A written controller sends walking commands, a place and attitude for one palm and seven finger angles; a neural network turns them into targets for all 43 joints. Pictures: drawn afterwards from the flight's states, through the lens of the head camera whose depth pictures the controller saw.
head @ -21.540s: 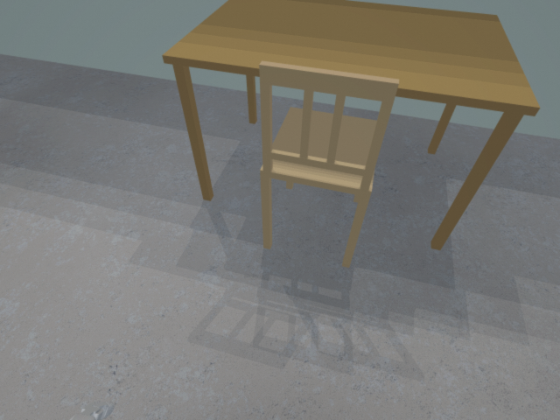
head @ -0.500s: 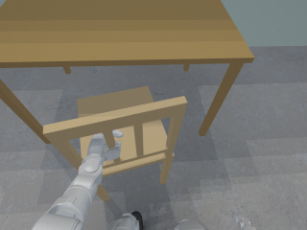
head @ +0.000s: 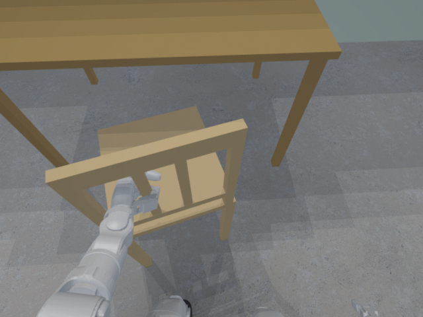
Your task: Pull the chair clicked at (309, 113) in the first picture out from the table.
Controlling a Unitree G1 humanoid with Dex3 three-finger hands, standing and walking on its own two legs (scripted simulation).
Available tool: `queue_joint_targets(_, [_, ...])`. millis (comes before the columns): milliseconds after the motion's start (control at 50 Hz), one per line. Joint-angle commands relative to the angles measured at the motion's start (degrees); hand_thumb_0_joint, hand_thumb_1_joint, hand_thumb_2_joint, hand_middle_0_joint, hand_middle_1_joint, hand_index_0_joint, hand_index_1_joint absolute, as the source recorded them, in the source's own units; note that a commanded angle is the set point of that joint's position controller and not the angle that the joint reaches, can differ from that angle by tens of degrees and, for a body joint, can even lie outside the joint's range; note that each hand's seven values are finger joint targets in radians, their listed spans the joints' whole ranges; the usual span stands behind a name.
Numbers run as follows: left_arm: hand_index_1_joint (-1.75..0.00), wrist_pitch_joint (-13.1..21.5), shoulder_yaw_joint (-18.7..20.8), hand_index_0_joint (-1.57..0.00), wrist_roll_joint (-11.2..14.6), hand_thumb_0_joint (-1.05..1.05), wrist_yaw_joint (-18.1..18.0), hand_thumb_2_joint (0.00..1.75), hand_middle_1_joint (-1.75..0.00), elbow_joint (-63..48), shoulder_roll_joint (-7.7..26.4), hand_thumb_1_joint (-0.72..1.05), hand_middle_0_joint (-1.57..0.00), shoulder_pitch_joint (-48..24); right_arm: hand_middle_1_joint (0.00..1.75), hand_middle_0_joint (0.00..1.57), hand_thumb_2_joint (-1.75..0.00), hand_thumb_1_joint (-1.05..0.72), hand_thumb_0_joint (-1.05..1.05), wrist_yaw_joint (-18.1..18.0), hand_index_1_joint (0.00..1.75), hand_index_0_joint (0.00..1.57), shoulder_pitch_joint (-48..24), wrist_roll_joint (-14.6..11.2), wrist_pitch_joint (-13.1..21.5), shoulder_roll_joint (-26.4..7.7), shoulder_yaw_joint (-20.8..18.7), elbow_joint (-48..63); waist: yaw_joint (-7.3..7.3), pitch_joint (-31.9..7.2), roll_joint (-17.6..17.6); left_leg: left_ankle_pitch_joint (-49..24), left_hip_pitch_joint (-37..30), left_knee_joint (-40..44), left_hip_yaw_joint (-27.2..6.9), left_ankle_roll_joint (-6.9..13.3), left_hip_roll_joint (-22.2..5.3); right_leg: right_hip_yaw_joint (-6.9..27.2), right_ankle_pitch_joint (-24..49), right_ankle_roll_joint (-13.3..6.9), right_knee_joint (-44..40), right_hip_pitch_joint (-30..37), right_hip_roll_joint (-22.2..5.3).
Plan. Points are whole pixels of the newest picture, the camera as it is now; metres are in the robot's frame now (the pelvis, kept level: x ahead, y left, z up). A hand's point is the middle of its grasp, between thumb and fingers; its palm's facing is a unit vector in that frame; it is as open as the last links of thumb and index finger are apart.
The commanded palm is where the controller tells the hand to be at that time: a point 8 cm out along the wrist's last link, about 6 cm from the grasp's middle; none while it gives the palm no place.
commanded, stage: step backward, pulling the chair out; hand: left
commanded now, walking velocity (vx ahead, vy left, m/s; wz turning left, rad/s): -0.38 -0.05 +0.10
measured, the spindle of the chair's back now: (147, 194) +0.37 +0.17 -0.10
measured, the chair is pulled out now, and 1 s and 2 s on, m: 0.23 0.47 0.60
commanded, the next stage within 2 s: stop walking, hand still on the chair in 0.98 s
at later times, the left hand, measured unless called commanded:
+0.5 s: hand (148, 252) +0.23 +0.14 -0.06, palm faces +0.00 -0.98 -0.18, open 5.5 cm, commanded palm +0.22 +0.19 -0.06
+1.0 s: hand out of the picture +0.11 +0.13 -0.06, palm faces -0.04 -0.99 -0.15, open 5.5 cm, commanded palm +0.09 +0.18 -0.07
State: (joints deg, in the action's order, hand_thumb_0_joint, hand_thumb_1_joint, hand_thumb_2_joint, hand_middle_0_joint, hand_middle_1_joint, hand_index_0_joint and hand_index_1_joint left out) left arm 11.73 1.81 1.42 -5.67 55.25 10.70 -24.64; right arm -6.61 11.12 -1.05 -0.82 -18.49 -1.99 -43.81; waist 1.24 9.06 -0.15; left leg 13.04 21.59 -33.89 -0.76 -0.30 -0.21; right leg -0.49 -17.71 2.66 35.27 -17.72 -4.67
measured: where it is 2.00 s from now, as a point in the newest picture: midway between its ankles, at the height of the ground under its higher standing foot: outside the picture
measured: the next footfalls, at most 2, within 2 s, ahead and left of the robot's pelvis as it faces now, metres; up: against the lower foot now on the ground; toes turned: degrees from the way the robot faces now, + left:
left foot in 0.34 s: -0.01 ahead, +0.13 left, +0.00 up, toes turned +0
right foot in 0.60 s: -0.10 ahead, -0.13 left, +0.00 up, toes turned +0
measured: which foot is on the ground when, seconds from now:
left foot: down 0.00-0.16, up 0.18-0.32, down 0.34-0.64, up 0.66-0.96, down 0.98-1.00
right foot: down 0.00-0.36, up 0.38-0.58, down 0.60-1.00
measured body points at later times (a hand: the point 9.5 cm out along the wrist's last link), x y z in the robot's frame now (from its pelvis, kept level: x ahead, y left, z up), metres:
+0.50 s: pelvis -0.10 +0.00 +0.00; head -0.03 +0.01 +0.45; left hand +0.23 +0.19 -0.05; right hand +0.02 -0.23 -0.13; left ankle -0.05 +0.13 -0.73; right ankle -0.09 -0.13 -0.70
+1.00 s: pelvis -0.24 +0.02 +0.00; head -0.15 +0.02 +0.44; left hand +0.11 +0.18 -0.05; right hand -0.11 -0.27 -0.12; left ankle -0.33 +0.18 -0.73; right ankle -0.14 -0.13 -0.73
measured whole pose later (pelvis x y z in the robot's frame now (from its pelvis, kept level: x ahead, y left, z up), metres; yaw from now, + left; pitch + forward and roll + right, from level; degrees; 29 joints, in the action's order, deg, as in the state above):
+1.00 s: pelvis -0.24 +0.02 +0.00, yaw +8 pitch +4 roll +1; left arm 7.3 -4.4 1.3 -6.0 53.2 4.7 -27.8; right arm -8.0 11.1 -1.3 -1.3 -19.7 -1.6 -40.7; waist 5.1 7.4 -0.3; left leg 19.0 10.9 -26.9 -0.3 -3.8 -3.6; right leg -4.1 -7.4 2.9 30.4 -26.4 -7.9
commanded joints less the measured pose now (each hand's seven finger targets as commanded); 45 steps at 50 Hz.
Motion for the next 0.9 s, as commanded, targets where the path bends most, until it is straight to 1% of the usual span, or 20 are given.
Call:
queue_joint_targets(0, [-1.45,1.89,-1.18,-0.50,-1.36,0.00,0.59,0.90,-1.45,-10.48,6.15,0.90,-0.50,-13.73,0.30,0.20,-0.90,-0.90,0.00,1.50,0.30,0.20,2.57,0.95,0.97,-4.88,-1.37,6.84,0.38,-26.62,-14.68,-49.15,-20.92,3.91,-11.64,6.09,-13.55,0.12,1.13,-2.73,0.80,0.17,1.96])
queue_joint_targets(80, [-1.45,1.97,0.91,-0.50,-0.56,0.00,0.97,0.90,-1.45,-12.51,7.67,0.90,-0.50,-6.22,0.30,0.20,-0.90,-0.90,0.00,2.22,0.30,0.20,1.96,0.00,0.19,-4.17,-1.59,9.96,0.18,-28.08,-7.47,-31.45,-10.84,1.45,-8.07,3.54,-10.82,1.49,19.91,-3.45,-6.76,10.80,0.31])
queue_joint_targets(140, [-1.45,2.20,3.78,-0.50,-0.28,0.00,0.50,0.90,-1.45,-13.26,12.67,0.90,-0.50,-4.21,0.30,0.20,-0.90,-0.90,0.00,0.95,0.30,0.20,1.09,-0.89,-0.22,-3.52,-1.75,11.32,0.66,-26.82,7.16,1.53,-2.40,-9.01,-0.98,-1.90,-2.12,11.27,30.84,-9.23,-12.31,11.89,-11.90])
queue_joint_targets(180, [-1.45,1.19,2.67,-0.50,-0.32,0.00,0.01,0.90,-1.45,-13.47,11.69,0.90,-0.50,-5.79,0.30,0.20,-0.90,-0.90,0.00,0.41,0.30,0.20,-2.98,-0.46,-0.28,-2.93,-0.78,11.47,-0.95,-24.64,5.14,15.82,2.51,-20.66,-3.89,-2.13,-0.09,14.34,29.03,-12.90,-14.71,8.32,-18.73])
queue_joint_targets(220, [-1.45,0.31,2.72,-0.50,-0.92,0.00,-0.49,0.90,-1.45,-13.35,10.57,0.90,-0.50,-7.50,0.30,0.20,-0.90,-0.90,0.00,0.18,0.30,0.20,-2.79,0.32,0.39,-2.18,0.38,9.99,-0.40,-24.08,6.27,15.15,2.98,-16.92,-6.46,-1.82,-2.03,10.60,33.15,-12.08,-11.41,9.59,-17.99])
queue_joint_targets(280, [-1.45,-0.39,1.09,-0.50,-0.58,0.00,-0.55,0.90,-1.45,-12.33,9.13,0.90,-0.50,-10.10,0.30,0.20,-0.90,-0.90,0.00,-0.91,0.30,0.20,-0.85,0.00,0.14,-3.03,1.22,8.24,1.71,-22.33,9.60,2.53,-3.25,5.58,-4.92,-1.17,-2.80,2.26,31.45,-5.85,-4.80,9.32,-10.57])
queue_joint_targets(320, [-1.45,-0.22,-1.15,-0.50,-0.32,0.00,-0.13,0.90,-1.45,-14.13,6.84,0.90,-0.50,-12.35,0.30,0.20,-0.90,-0.90,0.00,-1.25,0.30,0.20,-0.98,0.12,-0.28,-5.62,0.05,9.39,0.57,-21.31,-2.85,-20.46,-5.94,11.47,-14.69,3.94,-11.64,-1.96,14.66,-1.26,3.04,2.53,0.12])
queue_joint_targets(340, [-1.45,-0.52,-2.79,-0.50,0.02,0.00,0.07,0.90,-1.45,-12.78,4.82,0.90,-0.50,-13.26,0.30,0.20,-0.90,-0.90,0.00,-1.01,0.30,0.20,-0.78,0.26,-0.93,-5.16,0.10,9.89,0.52,-19.96,-6.30,-25.08,-6.02,11.37,-16.81,6.82,-15.46,-1.96,4.06,-1.18,7.76,-0.09,2.60])
queue_joint_targets(380, [-1.45,0.27,-5.85,-0.50,0.26,0.00,0.89,0.90,-1.45,-16.07,1.33,0.90,-0.50,-16.94,0.30,0.20,-0.90,-0.90,0.00,0.52,0.30,0.20,-1.09,1.22,-0.21,-2.85,0.67,9.77,0.48,-22.20,-15.04,-15.27,-7.43,14.11,-18.08,8.54,-17.16,-0.56,-11.65,-2.35,14.71,-3.87,3.07])
queue_joint_targets(460, [-1.45,1.22,-3.77,-0.50,-0.11,0.00,0.21,0.90,-1.45,-11.44,2.81,0.90,-0.50,-16.39,0.30,0.20,-0.90,-0.90,0.00,1.28,0.30,0.20,3.76,1.12,1.68,-3.18,-0.93,6.35,1.14,-24.83,-11.13,-38.70,-19.88,6.02,-15.27,9.33,-16.42,0.43,-9.37,-2.18,7.42,-6.68,3.97])
queue_joint_targets(500, [-1.45,2.06,-3.28,-0.50,-0.70,0.00,0.38,0.90,-1.45,-10.25,3.32,0.90,-0.50,-16.37,0.30,0.20,-0.90,-0.90,0.00,1.64,0.30,0.20,4.35,1.03,2.68,-3.23,-1.32,5.64,1.46,-25.46,-11.29,-38.47,-22.74,5.16,-14.22,8.50,-15.53,0.35,-6.01,-2.04,1.18,-5.18,4.51])
queue_joint_targets(580, [-1.45,3.24,-1.20,-0.50,-0.60,0.00,1.48,0.90,-1.45,-8.62,6.33,0.90,-0.50,-12.95,0.30,0.20,-0.90,-0.90,0.00,1.70,0.30,0.20,2.87,0.77,2.85,-2.83,-0.79,5.93,0.30,-24.87,-7.66,-27.60,-14.00,1.87,-12.39,5.42,-12.43,2.12,12.55,-2.54,-16.39,7.71,2.73])
queue_joint_targets(600, [-1.45,3.66,-0.69,-0.50,-0.95,0.00,1.53,0.90,-1.45,-9.42,7.83,0.90,-0.50,-12.50,0.30,0.20,-0.90,-0.90,0.00,1.58,0.30,0.20,2.19,0.33,2.88,-2.14,-0.65,6.57,0.57,-25.81,-2.05,-20.60,-8.79,-1.05,-7.27,3.02,-8.99,5.63,25.57,-3.36,-17.37,13.70,-1.93])
queue_joint_targets(620, [-1.45,3.45,0.79,-0.50,-0.93,0.00,1.05,0.90,-1.45,-8.96,10.62,0.90,-0.50,-13.80,0.30,0.20,-0.90,-0.90,0.00,1.05,0.30,0.20,2.05,-0.84,2.64,-1.51,-1.23,7.65,1.48,-26.49,10.82,2.09,-0.73,-9.15,-0.40,-0.81,-2.76,12.19,32.09,-6.42,-16.17,16.30,-10.50])
queue_joint_targets(640, [-1.45,2.24,3.28,-0.50,-0.12,0.00,0.44,0.90,-1.45,-7.06,12.59,0.90,-0.50,-11.13,0.30,0.20,-0.90,-0.90,0.00,0.90,0.30,0.20,0.15,-1.67,2.77,-2.97,-1.78,8.43,-0.71,-25.77,17.30,15.81,3.20,-21.98,-2.86,-1.65,1.23,17.16,38.53,-9.21,-15.80,12.68,-16.76])
queue_joint_targets(660, [-1.45,1.37,2.07,-0.50,-0.30,0.00,0.20,0.90,-1.45,-6.93,10.02,0.90,-0.50,-12.31,0.30,0.20,-0.90,-0.90,0.00,1.10,0.30,0.20,-2.94,-1.09,2.66,-2.82,-1.32,8.01,-1.02,-24.41,12.75,15.91,5.08,-27.88,-6.93,-1.58,0.59,14.49,39.91,-9.23,-14.36,11.06,-18.40])
queue_joint_targets(700, [-1.45,1.58,1.45,-0.50,-0.93,0.00,0.07,0.90,-1.45,-8.40,8.72,0.90,-0.50,-12.65,0.30,0.20,-0.90,-0.90,0.00,1.14,0.30,0.20,-3.72,-0.05,2.99,-0.86,0.51,7.06,-0.22,-25.23,1.87,13.72,7.39,-27.15,-7.70,-2.68,-0.59,11.54,41.14,-11.74,-10.56,15.26,-17.27])
queue_joint_targets(720, [-1.45,1.60,2.39,-0.50,-0.79,0.00,-0.34,0.90,-1.45,-8.48,9.46,0.90,-0.50,-12.51,0.30,0.20,-0.90,-0.90,0.00,1.16,0.30,0.20,-3.14,-0.04,2.70,-0.68,0.92,6.78,0.16,-25.32,1.16,13.18,7.42,-26.02,-7.01,-2.97,-0.56,9.72,42.46,-11.47,-9.71,16.85,-16.26])
queue_joint_targets(820, [-1.45,-0.89,0.20,-0.50,0.21,0.00,-0.64,0.90,-1.45,-8.35,6.32,0.90,-0.50,-12.09,0.30,0.20,-0.90,-0.90,0.00,-0.08,0.30,0.20,-0.35,-0.55,2.04,-2.40,0.21,7.32,-0.62,-25.25,12.55,16.95,3.76,-15.96,-4.20,-2.88,-0.52,9.54,44.23,-10.72,-10.87,19.54,-16.43])
queue_joint_targets(880, [-1.45,-2.43,-2.33,-0.50,0.28,0.00,-0.30,0.90,-1.45,-7.51,3.26,0.90,-0.50,-11.52,0.30,0.20,-0.90,-0.90,0.00,-0.91,0.30,0.20,2.47,-0.53,1.58,-2.74,0.43,7.12,-0.02,-25.97,12.13,12.80,-1.16,-2.08,-0.62,-2.51,-1.48,7.38,40.52,-10.02,-10.03,18.94,-14.99])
